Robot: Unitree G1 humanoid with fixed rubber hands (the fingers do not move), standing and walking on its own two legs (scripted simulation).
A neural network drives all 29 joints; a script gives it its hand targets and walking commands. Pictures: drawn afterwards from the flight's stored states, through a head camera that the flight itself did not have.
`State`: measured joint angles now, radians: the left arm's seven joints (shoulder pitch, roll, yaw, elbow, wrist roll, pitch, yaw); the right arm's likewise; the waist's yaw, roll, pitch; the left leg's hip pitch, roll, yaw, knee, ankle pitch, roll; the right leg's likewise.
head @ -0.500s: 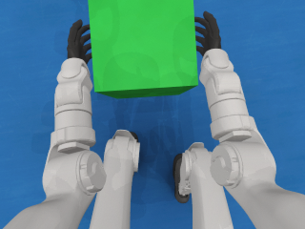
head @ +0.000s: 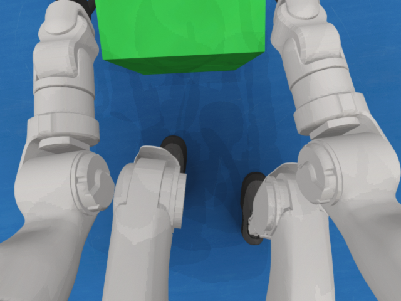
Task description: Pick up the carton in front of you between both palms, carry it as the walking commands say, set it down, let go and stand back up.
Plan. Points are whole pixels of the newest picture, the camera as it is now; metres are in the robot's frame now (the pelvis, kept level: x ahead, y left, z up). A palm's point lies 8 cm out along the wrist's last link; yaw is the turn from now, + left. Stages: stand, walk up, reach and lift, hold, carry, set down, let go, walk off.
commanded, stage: set down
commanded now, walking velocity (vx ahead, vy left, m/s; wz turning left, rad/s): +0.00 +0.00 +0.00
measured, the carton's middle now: (183, 5) +0.54 +0.14 -0.24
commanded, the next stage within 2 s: none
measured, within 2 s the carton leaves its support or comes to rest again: rests again in 0.68 s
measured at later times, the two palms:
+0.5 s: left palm (84, 10) +0.49 +0.28 -0.18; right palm (288, 3) +0.56 -0.02 -0.19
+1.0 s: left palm (82, 12) +0.49 +0.29 -0.19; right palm (287, 3) +0.56 -0.02 -0.20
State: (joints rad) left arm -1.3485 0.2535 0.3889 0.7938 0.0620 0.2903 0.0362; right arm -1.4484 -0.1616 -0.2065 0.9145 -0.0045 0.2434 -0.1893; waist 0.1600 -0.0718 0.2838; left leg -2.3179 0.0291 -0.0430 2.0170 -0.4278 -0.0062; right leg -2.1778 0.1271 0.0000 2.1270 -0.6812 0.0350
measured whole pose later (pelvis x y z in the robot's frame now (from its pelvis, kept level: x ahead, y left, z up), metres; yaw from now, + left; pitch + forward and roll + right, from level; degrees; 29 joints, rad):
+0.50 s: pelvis +0.00 -0.01 -0.02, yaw +0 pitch +41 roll +0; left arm -1.39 0.32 0.43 0.96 0.05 0.23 -0.05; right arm -1.50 -0.18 -0.14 1.02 0.01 0.22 -0.15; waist 0.17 -0.05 0.32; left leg -2.34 0.06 -0.04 2.07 -0.43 -0.02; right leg -2.23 0.16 0.01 2.19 -0.67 0.03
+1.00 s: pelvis -0.01 +0.00 -0.03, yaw +0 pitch +36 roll +0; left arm -1.44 0.35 0.50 1.04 0.09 0.18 -0.10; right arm -1.54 -0.17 -0.25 1.03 -0.13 0.18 -0.04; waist 0.15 -0.03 0.41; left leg -2.31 0.05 -0.02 2.10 -0.43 -0.01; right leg -2.19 0.16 0.02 2.23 -0.67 0.04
